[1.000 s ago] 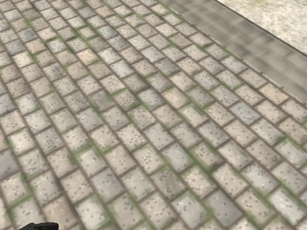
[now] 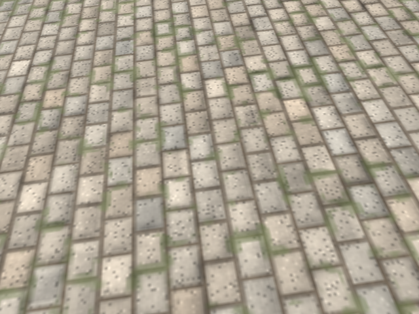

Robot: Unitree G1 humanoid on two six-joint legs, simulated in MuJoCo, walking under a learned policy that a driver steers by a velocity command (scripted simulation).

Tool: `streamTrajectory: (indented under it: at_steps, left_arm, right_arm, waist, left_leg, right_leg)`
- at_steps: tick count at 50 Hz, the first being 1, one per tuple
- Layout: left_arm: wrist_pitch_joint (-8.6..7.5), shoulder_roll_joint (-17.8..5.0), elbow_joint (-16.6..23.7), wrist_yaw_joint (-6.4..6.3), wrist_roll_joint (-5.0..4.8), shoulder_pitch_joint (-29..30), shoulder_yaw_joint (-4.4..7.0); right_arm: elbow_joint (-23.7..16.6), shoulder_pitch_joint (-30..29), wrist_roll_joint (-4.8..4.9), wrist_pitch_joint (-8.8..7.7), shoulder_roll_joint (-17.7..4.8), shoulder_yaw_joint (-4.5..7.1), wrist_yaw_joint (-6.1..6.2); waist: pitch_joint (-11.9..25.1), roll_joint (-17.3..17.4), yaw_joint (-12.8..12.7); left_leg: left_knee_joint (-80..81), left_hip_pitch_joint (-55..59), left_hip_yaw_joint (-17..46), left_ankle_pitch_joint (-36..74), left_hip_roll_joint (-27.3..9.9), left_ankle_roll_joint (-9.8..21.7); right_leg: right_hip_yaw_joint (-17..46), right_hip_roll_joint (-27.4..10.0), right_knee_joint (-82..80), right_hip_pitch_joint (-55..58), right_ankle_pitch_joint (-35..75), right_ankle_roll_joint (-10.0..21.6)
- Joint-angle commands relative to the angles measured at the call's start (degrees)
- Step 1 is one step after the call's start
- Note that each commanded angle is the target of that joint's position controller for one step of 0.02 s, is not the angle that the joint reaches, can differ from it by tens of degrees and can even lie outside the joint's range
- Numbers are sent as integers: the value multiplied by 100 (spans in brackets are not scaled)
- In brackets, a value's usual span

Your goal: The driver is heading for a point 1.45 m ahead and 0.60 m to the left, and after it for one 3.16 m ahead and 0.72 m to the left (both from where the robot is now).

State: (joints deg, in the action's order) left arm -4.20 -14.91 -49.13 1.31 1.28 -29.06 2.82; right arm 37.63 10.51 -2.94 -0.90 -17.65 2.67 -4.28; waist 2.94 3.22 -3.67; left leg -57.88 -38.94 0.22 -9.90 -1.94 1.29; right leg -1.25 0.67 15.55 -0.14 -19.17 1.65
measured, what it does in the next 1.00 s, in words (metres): walks ahead, turning left: left foot, then right foot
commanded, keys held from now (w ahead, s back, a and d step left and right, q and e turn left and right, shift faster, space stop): w+shift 0.28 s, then w+q+shift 0.72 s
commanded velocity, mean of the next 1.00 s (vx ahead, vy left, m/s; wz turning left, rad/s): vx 0.96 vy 0.00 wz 0.50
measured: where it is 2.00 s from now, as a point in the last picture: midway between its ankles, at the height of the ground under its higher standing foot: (94, 115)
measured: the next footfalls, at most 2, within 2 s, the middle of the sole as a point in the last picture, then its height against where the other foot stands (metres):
left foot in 0.18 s outside the picture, level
right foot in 0.64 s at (261, 243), level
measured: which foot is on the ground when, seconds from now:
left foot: up 0.00-0.16, down 0.18-0.64, up 0.66-1.00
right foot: down 0.00-0.22, up 0.24-0.62, down 0.64-1.00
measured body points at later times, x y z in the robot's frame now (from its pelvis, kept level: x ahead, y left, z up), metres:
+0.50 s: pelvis +0.40 +0.05 +0.00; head +0.42 +0.05 +0.45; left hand +0.61 +0.29 -0.07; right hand +0.34 -0.22 -0.13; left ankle +0.28 +0.12 -0.74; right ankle +0.59 -0.10 -0.68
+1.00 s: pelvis +0.85 +0.11 -0.02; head +0.87 +0.14 +0.43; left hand +0.65 +0.32 -0.15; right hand +1.20 +0.04 -0.07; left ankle +0.99 +0.29 -0.69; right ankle +0.73 -0.06 -0.74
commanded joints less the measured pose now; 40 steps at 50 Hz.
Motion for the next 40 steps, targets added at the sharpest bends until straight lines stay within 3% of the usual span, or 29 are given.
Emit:
streamTrajectory:
  at_steps: [1,4,6,7,8,9,10,11,12,13,14,15,16,17,19,21,23,25,28,30,31,32,33,34,35,36,37,38,40]
  left_arm:
    - [-150,-777,311,7,-41,300,155]
    - [-172,-931,79,-25,-49,8,161]
    - [-159,-1048,-47,-50,-48,6,156]
    - [-150,-1167,-117,-79,-40,-32,167]
    - [-116,-1309,-183,-115,1,-34,190]
    - [-59,-1404,-175,-156,-1,161,211]
    - [-53,-1202,-33,-176,24,327,152]
    - [-91,-244,327,-50,-130,-44,-64]
    - [-159,-646,374,-52,-98,433,20]
    - [-161,-796,552,-50,-137,1012,83]
    - [-187,-698,581,-20,-105,1160,11]
    - [-159,-585,592,15,11,1234,-16]
    - [-87,-498,620,51,125,1065,-54]
    - [-12,-412,618,96,187,1092,-88]
    - [72,-331,843,151,243,1572,-139]
    - [82,-401,1161,168,225,2360,-180]
    - [35,-377,1352,224,155,2931,-242]
    - [3,-345,1435,272,73,3258,-281]
    - [12,-579,1516,166,53,3440,-216]
    - [-18,-903,1325,22,61,2645,-71]
    - [-38,-1105,1043,-91,45,1567,39]
    - [-48,-1447,822,-243,134,365,187]
    - [-67,-1938,766,-306,402,-224,319]
    - [-36,-1939,859,-225,315,313,334]
    - [-14,-1317,938,-195,254,1029,248]
    - [-21,-881,924,-175,213,1316,158]
    - [-31,-710,841,-171,227,1365,121]
    - [-64,-608,694,-181,198,1251,78]
    - [-178,-409,405,-111,65,1049,33]
  right_arm:
    - [-698,-1259,69,-90,-187,-35,-77]
    - [-802,-1649,83,-91,-159,-90,-81]
    - [-753,-1514,54,-82,-219,-79,3]
    - [-679,-1246,41,-78,-283,-47,76]
    - [-496,-557,47,-86,-437,27,157]
    - [-90,720,61,-110,-596,127,245]
    - [271,1871,-17,-133,-972,267,342]
    - [360,2104,-140,-178,-1650,430,385]
    - [336,1925,1,-218,-1386,360,342]
    - [468,1396,-7,-227,-1122,315,357]
    - [495,1150,22,-270,-845,259,350]
    - [566,958,62,-301,-701,212,347]
    - [635,886,109,-326,-540,149,353]
    - [705,894,145,-353,-355,95,352]
    - [856,1110,217,-432,-327,89,370]
    - [929,1306,252,-486,-401,119,376]
    - [918,1265,260,-527,-483,167,362]
    - [969,1422,331,-579,-712,245,363]
    - [1060,1592,354,-553,-911,300,381]
    - [1104,1608,284,-501,-1141,349,413]
    - [1099,1461,222,-469,-1274,385,403]
    - [1005,1249,186,-488,-1045,341,386]
    - [713,1518,336,-531,18,114,391]
    - [503,1727,496,-511,-130,78,378]
    - [603,1246,376,-409,-417,131,414]
    - [624,954,286,-351,-425,120,364]
    - [643,778,233,-283,-370,127,296]
    - [567,724,148,-196,-243,111,226]
    - [358,365,105,-9,7,42,121]
  waist:
    - [-1100,-922,7]
    - [-1208,-953,-77]
    - [-1059,-979,92]
    - [-780,-1117,260]
    - [-322,-1239,638]
    - [301,-1167,1289]
    - [962,-790,1791]
    - [1759,1168,1271]
    - [1799,858,1325]
    - [544,393,1051]
    - [53,-119,864]
    - [-243,-202,609]
    - [-326,48,325]
    - [-451,107,222]
    - [-884,49,191]
    - [-1252,-121,322]
    - [-1326,-200,390]
    - [-1149,-195,510]
    - [-894,-160,579]
    - [-175,-12,225]
    - [426,-60,-326]
    - [1050,-145,-892]
    - [1834,-1730,-676]
    - [2142,-2559,-223]
    - [1032,-1653,-81]
    - [402,-963,-20]
    - [129,-688,66]
    - [-66,-792,201]
    - [-409,-860,326]
  left_leg:
    - [1000,-643,-301,590,-102,-30]
    - [1827,-23,-603,623,-47,229]
    - [2178,564,-788,223,193,475]
    - [2167,1090,-907,-71,440,588]
    - [2103,1900,-920,-386,665,698]
    - [2369,3367,-858,-391,786,807]
    - [2356,5162,-28,-1141,92,882]
    - [3266,6470,3081,-4127,-1674,1286]
    - [4398,6050,4823,-4664,-1868,1180]
    - [4381,5267,3857,-3738,-1684,1099]
    - [4411,4448,3087,-2665,-1529,1129]
    - [4542,3766,2584,-2102,-1178,1045]
    - [4640,3235,2281,-1907,-965,1084]
    - [4797,2917,2098,-1899,-783,1157]
    - [5213,2553,1958,-1744,-694,1363]
    - [5605,2380,1768,-1215,-614,1503]
    - [5645,2074,1365,-317,-320,1356]
    - [5728,2043,1290,578,-341,1249]
    - [5230,3121,1375,2108,-536,1100]
    - [3856,3669,1318,4014,-505,867]
    - [2478,3334,1200,4139,-299,751]
    - [765,2244,1107,3074,29,669]
    - [-1421,598,735,-1059,663,600]
    - [-2285,-103,764,-1584,714,676]
    - [-2423,-474,618,-982,232,696]
    - [-2145,-418,486,-578,-12,646]
    - [-1927,-224,462,-489,-172,584]
    - [-1811,-121,465,-491,-293,524]
    - [-1681,-264,384,-426,-501,466]
  right_leg:
    - [863,-1038,-1410,-327,360,788]
    - [567,-1305,-1648,-56,1744,793]
    - [212,-1358,-1143,318,3822,710]
    - [84,-1421,-565,486,5545,671]
    - [-30,-1488,385,534,6881,616]
    - [-193,-1398,1794,57,7054,514]
    - [-205,-1110,3664,-1313,5465,477]
    - [-20,-68,5979,-3317,511,336]
    - [921,186,6592,-3818,-491,551]
    - [787,-154,6709,-4366,65,591]
    - [683,-418,6355,-4229,473,573]
    - [580,-623,5979,-3956,557,519]
    - [564,-732,5730,-3651,527,404]
    - [530,-820,5538,-3565,429,293]
    - [387,-949,5067,-3933,462,45]
    - [209,-987,4168,-4258,1056,-221]
    - [70,-795,2943,-3634,1899,-349]
    - [-69,-545,2229,-2735,2594,-316]
    - [-33,-334,1716,-2450,2516,-167]
    - [-48,0,1609,-1415,1526,-33]
    - [-117,56,1611,-167,1107,24]
    - [460,-691,1859,1362,262,91]
    - [2898,-2435,1143,2632,-2450,283]
    - [5270,-2886,-226,2385,-3141,566]
    - [4308,-2574,-230,1538,-3228,525]
    - [3224,-2353,-122,751,-2086,511]
    - [2447,-2119,-159,236,-1083,431]
    - [1849,-1988,-223,-148,-530,393]
    - [1007,-1885,-415,-474,259,270]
